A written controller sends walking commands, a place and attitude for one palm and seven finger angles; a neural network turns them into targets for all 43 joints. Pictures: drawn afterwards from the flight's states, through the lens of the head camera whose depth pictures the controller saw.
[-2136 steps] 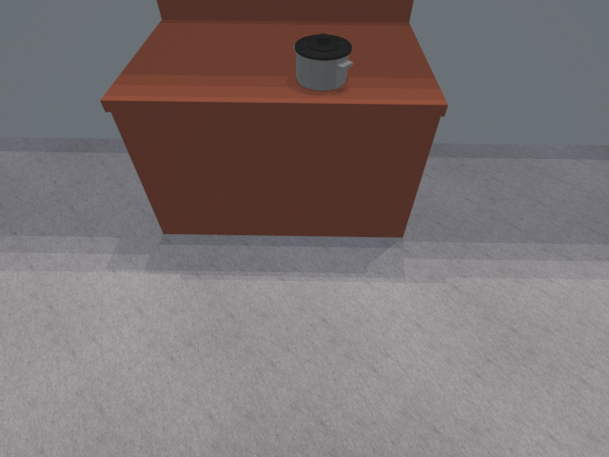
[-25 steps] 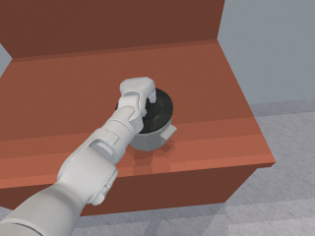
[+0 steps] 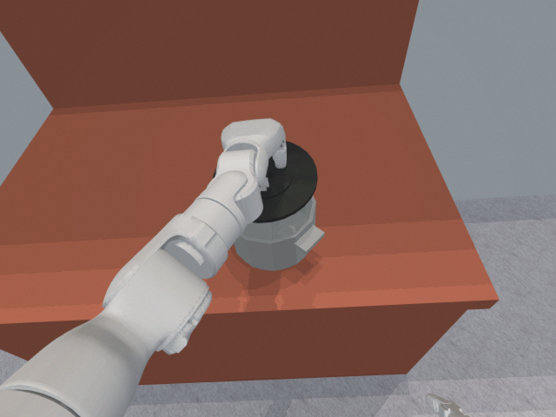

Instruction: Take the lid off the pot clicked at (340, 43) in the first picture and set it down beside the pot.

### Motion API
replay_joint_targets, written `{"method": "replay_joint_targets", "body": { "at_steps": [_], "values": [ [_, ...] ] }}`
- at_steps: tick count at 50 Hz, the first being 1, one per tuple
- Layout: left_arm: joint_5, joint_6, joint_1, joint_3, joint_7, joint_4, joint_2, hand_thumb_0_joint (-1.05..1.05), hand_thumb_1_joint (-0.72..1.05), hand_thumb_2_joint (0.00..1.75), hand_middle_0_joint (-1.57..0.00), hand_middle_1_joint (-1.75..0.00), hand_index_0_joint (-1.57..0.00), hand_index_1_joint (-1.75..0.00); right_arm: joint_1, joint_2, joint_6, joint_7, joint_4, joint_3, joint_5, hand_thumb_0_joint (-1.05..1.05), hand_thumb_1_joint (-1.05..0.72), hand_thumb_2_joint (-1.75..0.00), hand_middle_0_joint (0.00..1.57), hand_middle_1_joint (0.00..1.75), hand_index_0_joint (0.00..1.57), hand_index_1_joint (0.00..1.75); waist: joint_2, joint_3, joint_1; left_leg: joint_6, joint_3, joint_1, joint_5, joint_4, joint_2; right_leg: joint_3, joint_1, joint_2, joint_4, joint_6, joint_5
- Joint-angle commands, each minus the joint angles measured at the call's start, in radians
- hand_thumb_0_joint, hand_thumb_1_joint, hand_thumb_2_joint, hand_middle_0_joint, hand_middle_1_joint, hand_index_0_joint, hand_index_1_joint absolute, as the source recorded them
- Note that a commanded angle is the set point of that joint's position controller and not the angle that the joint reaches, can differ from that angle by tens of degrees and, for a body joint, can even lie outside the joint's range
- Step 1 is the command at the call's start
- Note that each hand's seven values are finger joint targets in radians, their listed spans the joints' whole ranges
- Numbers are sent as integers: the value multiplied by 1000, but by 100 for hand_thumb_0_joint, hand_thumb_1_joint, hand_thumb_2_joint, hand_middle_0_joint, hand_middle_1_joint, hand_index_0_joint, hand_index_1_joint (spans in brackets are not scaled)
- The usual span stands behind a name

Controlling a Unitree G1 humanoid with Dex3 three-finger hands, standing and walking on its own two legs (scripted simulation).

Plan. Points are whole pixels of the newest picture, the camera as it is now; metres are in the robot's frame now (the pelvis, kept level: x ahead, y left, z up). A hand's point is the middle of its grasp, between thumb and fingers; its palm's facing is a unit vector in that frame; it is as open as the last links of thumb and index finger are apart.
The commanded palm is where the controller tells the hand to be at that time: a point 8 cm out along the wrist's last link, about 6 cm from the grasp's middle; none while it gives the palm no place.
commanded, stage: lift the lid straight up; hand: left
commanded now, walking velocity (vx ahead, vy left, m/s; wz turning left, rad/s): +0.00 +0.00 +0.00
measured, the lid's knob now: (262, 167) +0.49 +0.01 +0.08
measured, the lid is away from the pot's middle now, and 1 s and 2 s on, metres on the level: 0.01 0.02 0.10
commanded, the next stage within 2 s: move the lid sideways beside the pot in 1.08 s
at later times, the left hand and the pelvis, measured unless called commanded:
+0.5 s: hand (260, 149) +0.46 +0.00 +0.15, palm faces -0.24 -0.05 -0.97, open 6.9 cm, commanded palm +0.46 +0.01 +0.22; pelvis -0.01 +0.00 +0.00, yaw +0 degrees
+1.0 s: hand (250, 131) +0.46 +0.01 +0.18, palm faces -0.21 -0.05 -0.98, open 6.9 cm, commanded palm +0.45 +0.01 +0.25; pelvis -0.01 +0.01 +0.00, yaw +1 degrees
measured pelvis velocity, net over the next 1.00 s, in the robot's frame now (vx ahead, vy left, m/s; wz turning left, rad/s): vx -0.01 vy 0.01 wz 0.02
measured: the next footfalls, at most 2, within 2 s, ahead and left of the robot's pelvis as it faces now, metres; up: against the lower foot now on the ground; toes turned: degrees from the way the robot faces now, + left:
none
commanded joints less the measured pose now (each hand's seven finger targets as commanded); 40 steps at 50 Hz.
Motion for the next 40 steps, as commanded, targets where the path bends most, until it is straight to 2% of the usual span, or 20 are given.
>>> {"method": "replay_joint_targets", "body": {
  "at_steps": [1,4,7,9,13,14,16,17,21,23,24,25,30,31,33,34,36,37,39,40],
  "values": [
    [61,-7,-646,38,56,-247,138,0,75,87,-94,-100,-95,-99,-32,-98,-35,9,-106,-27,-1,0,-90,-90,20,30,20,30,-139,-441,-28,51,-49,255,322,13,-18,-15,131,36,-19,-25,490],
    [43,-6,-675,49,53,-276,139,0,75,87,-94,-100,-95,-99,-36,-94,-40,9,-114,-24,-3,0,-90,-90,20,30,20,30,-134,-469,-23,50,-58,262,320,9,-23,-14,154,34,-20,-27,488],
    [40,21,-661,52,52,-212,144,0,75,87,-94,-100,-95,-99,-38,-100,-36,5,-99,-21,-1,0,-90,-90,20,30,20,30,-177,-410,-28,50,-47,237,269,-6,-20,-17,136,36,-32,-20,442],
    [38,27,-683,72,49,-206,168,0,75,87,-94,-100,-95,-99,-39,-103,-42,-1,-103,-15,-1,0,-90,-90,20,30,20,30,-219,-418,-26,54,-52,219,261,-11,-24,-10,157,33,-40,-18,448],
    [49,35,-713,65,37,-195,174,0,75,87,-94,-100,-95,-99,-39,-101,-51,-6,-100,-12,-3,0,-90,-90,20,30,20,30,-190,-420,-26,53,-48,235,252,-15,-26,-8,146,32,-38,-17,435],
    [41,27,-715,71,31,-220,175,0,75,87,-94,-100,-95,-99,-38,-98,-58,-5,-113,-12,-4,0,-90,-90,20,30,20,30,-213,-436,-21,57,-55,228,268,-13,-29,-4,173,29,-40,-18,458],
    [48,26,-702,101,23,-218,224,0,75,87,-94,-100,-95,-99,-38,-101,-62,-8,-112,-12,-7,0,-90,-90,20,30,20,30,-206,-461,-11,57,-45,234,276,-15,-30,1,203,26,-37,-14,482],
    [54,34,-677,114,19,-187,244,0,75,87,-94,-100,-95,-99,-42,-103,-58,-9,-112,-10,-8,0,-90,-90,20,30,20,30,-213,-445,-7,56,-42,221,272,-16,-30,3,206,25,-40,-14,486],
    [63,45,-686,66,3,-175,185,0,75,87,-94,-100,-95,-99,-43,-104,-56,-3,-114,-8,-2,0,-90,-90,20,30,20,30,-208,-398,-18,55,-39,207,254,-23,-29,-3,176,27,-49,-14,469],
    [58,54,-704,73,-3,-167,197,0,75,87,-94,-100,-95,-99,-44,-106,-56,-5,-114,-8,-2,0,-90,-90,20,30,20,30,-215,-385,-19,56,-40,203,226,-30,-32,-4,169,28,-56,-12,431],
    [42,46,-710,103,-9,-194,224,0,75,87,-94,-100,-95,-99,-43,-106,-62,-9,-125,-9,-4,0,-90,-90,20,30,20,30,-234,-407,-12,59,-42,203,244,-25,-33,5,205,21,-58,-12,462],
    [45,42,-732,89,-15,-203,224,0,75,87,-94,-100,-95,-99,-53,-107,-64,-11,-126,-6,-2,0,-90,-90,20,30,20,30,-196,-416,-17,59,-37,216,237,-27,-36,8,194,22,-59,-11,458],
    [59,14,-771,86,-40,-270,248,0,75,87,-94,-100,-95,-99,-47,-101,-81,-13,-131,-9,-3,0,-90,-90,20,30,20,30,-174,-460,-15,62,-46,252,281,-17,-36,11,214,19,-52,-14,508],
    [59,16,-765,70,-43,-252,223,0,75,87,-94,-100,-95,-99,-44,-100,-83,-12,-129,-9,-3,0,-90,-90,20,30,20,30,-184,-444,-17,62,-47,250,280,-18,-38,5,199,22,-53,-15,500],
    [59,24,-755,83,-42,-227,240,0,75,87,-94,-100,-95,-99,-40,-107,-79,-11,-120,-7,0,0,-90,-90,20,30,20,30,-204,-418,-17,60,-46,240,265,-27,-35,1,190,24,-57,-13,475],
    [45,18,-759,99,-45,-247,243,0,75,87,-94,-100,-95,-99,-37,-108,-85,-9,-127,-9,-4,0,-90,-90,20,30,20,30,-206,-429,-9,61,-50,240,288,-23,-37,2,205,20,-54,-17,503],
    [48,14,-792,79,-46,-294,226,0,75,87,-94,-100,-95,-99,-56,-101,-91,-1,-133,-10,-5,0,-90,-90,20,30,20,30,-152,-471,-4,56,-54,279,318,-17,-38,0,207,20,-42,-20,521],
    [51,13,-786,65,-49,-303,207,0,75,87,-94,-100,-95,-99,-56,-97,-92,4,-133,-14,-5,0,-90,-90,20,30,20,30,-152,-483,-5,55,-56,301,343,-10,-36,-4,200,22,-37,-21,534],
    [47,9,-763,80,-57,-319,217,0,75,87,-94,-100,-95,-99,-55,-100,-91,13,-140,-15,-10,0,-90,-90,20,30,20,30,-168,-488,8,57,-62,293,383,-4,-36,-5,223,19,-34,-26,571],
    [56,25,-721,82,-61,-246,218,0,75,87,-94,-100,-95,-99,-67,-103,-82,16,-131,-14,-7,0,-90,-90,20,30,20,30,-193,-443,6,55,-54,273,360,-8,-35,-9,205,22,-38,-23,552]
  ]
}}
